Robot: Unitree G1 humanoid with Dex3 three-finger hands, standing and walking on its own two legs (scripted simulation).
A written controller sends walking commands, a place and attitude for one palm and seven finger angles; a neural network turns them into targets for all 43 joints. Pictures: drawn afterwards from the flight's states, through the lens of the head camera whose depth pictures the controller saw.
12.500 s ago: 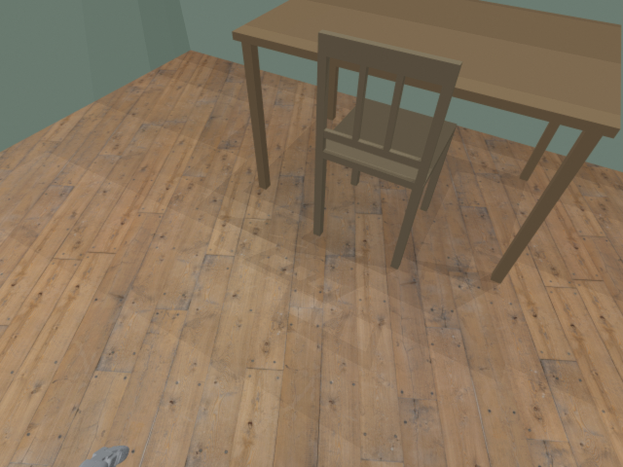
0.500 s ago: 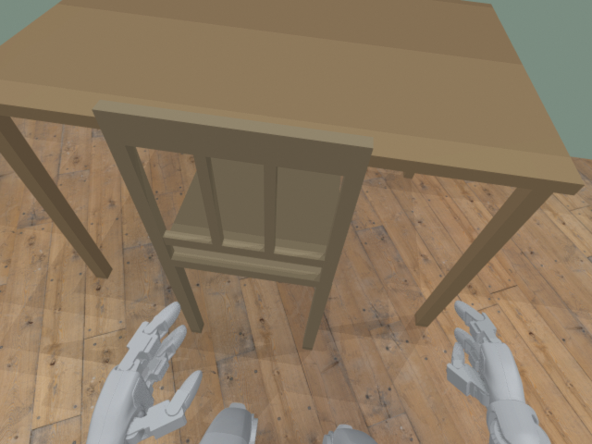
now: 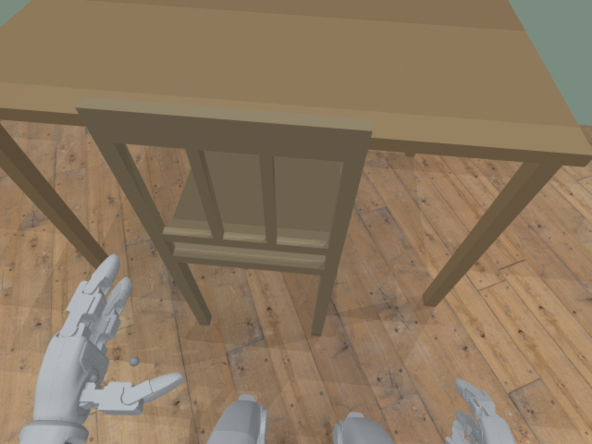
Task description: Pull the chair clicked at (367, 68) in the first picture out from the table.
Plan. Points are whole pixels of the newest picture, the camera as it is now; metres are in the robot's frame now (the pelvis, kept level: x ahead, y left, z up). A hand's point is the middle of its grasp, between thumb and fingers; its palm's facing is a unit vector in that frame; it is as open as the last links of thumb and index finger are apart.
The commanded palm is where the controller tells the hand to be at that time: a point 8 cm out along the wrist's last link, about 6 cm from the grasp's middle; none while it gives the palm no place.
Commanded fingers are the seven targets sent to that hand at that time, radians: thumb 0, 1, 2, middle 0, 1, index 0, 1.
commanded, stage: raise the hand toward the chair's back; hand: left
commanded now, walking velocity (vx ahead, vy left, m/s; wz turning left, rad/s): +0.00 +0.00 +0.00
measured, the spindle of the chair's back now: (208, 196) +0.50 +0.18 -0.02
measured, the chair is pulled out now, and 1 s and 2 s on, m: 0.00 0.00 0.00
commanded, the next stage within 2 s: aim the fingers beside a spindle in 1.14 s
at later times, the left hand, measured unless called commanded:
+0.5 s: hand (133, 344) +0.23 +0.21 +0.04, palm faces -0.07 -1.00 -0.05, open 16.8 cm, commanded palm +0.22 +0.27 +0.06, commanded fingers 0.00 -0.50 0.30 -0.06 -0.08 -0.06 -0.08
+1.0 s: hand (123, 313) +0.26 +0.22 +0.06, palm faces +0.00 -1.00 -0.08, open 16.9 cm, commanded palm +0.23 +0.27 +0.06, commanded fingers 0.00 -0.50 0.30 -0.06 -0.08 -0.06 -0.08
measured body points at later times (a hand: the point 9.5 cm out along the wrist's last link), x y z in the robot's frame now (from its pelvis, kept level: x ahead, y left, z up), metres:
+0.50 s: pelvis +0.01 +0.01 +0.01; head +0.07 +0.03 +0.46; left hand +0.23 +0.26 +0.05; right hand +0.21 -0.21 -0.06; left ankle +0.04 +0.12 -0.64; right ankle +0.01 -0.11 -0.64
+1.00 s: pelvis +0.02 +0.01 +0.02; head +0.09 +0.02 +0.46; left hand +0.25 +0.27 +0.07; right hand +0.18 -0.24 -0.06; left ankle +0.04 +0.12 -0.64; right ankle +0.01 -0.11 -0.64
